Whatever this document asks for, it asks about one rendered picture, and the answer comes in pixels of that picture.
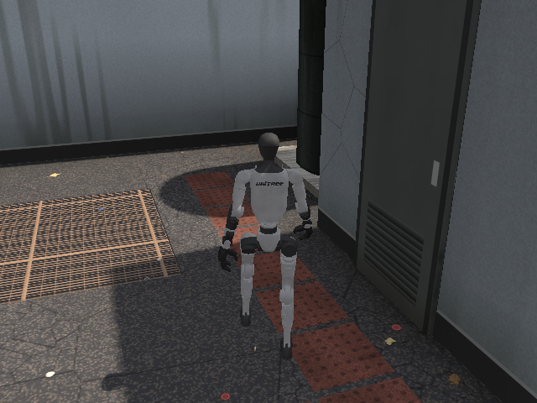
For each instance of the right robot forearm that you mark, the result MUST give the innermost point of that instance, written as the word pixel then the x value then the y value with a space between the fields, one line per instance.
pixel 306 217

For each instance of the robot right upper arm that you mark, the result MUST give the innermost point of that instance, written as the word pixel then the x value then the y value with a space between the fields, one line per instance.
pixel 299 190

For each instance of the right robot shin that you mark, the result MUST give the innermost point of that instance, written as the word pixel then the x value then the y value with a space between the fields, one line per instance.
pixel 287 315

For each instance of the right robot hand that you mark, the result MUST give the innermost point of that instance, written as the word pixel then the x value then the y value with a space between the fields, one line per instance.
pixel 301 228

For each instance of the robot left upper arm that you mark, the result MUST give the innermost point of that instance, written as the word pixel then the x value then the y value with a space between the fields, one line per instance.
pixel 238 194

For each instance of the robot left foot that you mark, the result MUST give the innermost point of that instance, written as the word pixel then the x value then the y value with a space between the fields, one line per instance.
pixel 245 319

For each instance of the left robot hand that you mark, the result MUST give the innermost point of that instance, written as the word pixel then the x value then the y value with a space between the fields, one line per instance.
pixel 222 254

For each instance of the left robot forearm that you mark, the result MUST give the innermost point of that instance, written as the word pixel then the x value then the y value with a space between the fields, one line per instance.
pixel 230 230

